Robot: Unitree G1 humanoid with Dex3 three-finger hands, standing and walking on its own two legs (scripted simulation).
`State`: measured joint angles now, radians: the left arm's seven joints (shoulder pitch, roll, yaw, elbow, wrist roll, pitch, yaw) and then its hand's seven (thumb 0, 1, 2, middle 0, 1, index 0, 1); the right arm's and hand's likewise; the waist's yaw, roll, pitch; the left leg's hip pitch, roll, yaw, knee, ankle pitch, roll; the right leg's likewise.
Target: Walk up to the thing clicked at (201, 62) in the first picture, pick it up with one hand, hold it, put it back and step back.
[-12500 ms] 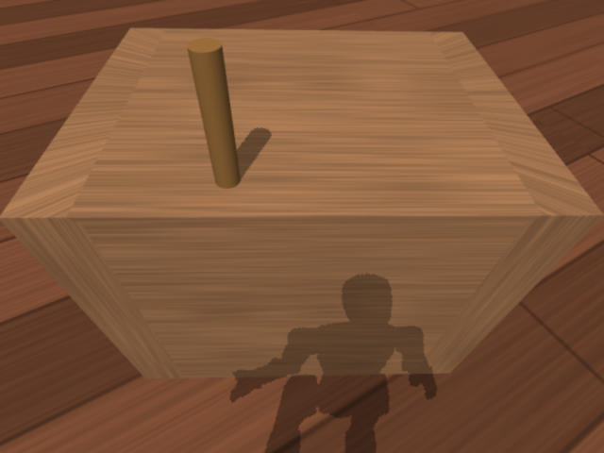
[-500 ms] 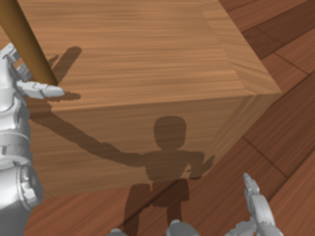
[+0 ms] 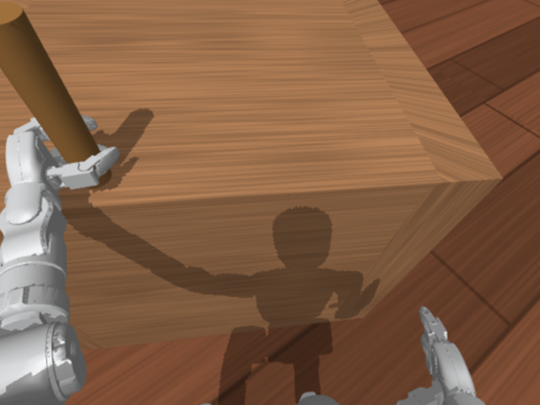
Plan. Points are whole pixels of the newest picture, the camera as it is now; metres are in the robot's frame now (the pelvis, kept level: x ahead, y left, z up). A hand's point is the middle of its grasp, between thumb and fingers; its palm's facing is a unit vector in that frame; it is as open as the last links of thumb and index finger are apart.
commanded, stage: settle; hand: left
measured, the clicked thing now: (58, 115) +0.45 +0.23 +0.19
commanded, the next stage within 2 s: lift in 0.98 s
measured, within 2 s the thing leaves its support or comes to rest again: leaves its support in 0.28 s
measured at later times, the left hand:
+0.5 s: hand (73, 139) +0.44 +0.22 +0.16, palm faces +0.23 -0.97 -0.02, open 6.0 cm
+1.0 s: hand (67, 122) +0.44 +0.22 +0.19, palm faces +0.23 -0.97 -0.02, open 6.0 cm
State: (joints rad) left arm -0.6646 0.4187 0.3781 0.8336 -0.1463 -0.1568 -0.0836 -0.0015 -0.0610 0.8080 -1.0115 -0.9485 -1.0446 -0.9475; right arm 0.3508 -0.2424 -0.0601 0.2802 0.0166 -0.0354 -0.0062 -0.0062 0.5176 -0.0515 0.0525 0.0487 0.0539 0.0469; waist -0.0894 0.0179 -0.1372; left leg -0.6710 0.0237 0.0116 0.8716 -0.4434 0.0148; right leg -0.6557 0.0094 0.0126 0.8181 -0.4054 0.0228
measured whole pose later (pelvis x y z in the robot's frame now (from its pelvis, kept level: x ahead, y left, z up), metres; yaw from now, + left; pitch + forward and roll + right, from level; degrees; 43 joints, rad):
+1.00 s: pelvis -0.02 -0.01 +0.02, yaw +1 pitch +8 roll -1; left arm -0.77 0.43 0.33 0.82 -0.14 0.02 -0.05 0.00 0.05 1.18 -0.96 -1.16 -0.97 -1.17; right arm 0.31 -0.23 -0.04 0.42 0.04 -0.10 -0.07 -0.01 0.56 -0.05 0.05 0.05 0.05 0.05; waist -0.07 0.03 -0.10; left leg -0.53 0.02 0.01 0.76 -0.37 0.01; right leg -0.52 0.00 0.01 0.72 -0.34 0.02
